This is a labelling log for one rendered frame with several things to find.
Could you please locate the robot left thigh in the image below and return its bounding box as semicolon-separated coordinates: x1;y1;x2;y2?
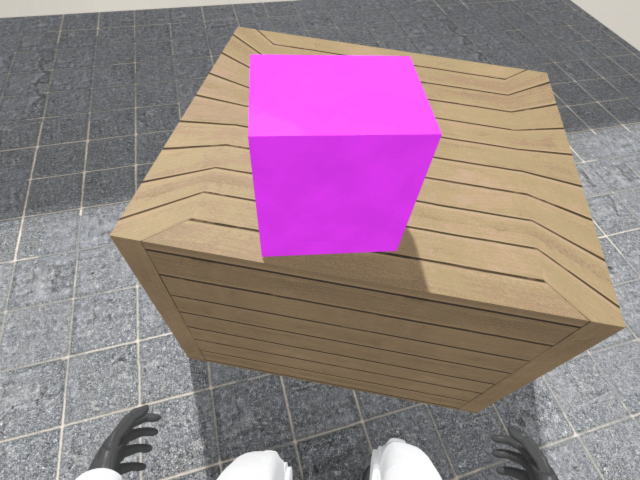
216;451;292;480

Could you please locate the robot right thigh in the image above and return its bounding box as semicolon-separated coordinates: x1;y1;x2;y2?
369;441;442;480

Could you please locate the carton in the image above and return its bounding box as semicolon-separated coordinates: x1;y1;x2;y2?
248;54;442;257

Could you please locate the robot thigh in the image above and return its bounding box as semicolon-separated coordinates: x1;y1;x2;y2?
216;451;292;480
369;441;442;480

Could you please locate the robot left hand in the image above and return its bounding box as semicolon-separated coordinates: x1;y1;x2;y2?
87;405;161;475

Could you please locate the robot right hand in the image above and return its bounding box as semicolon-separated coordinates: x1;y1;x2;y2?
491;426;559;480

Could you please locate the pedestal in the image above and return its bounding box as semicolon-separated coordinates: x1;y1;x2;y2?
109;27;626;413

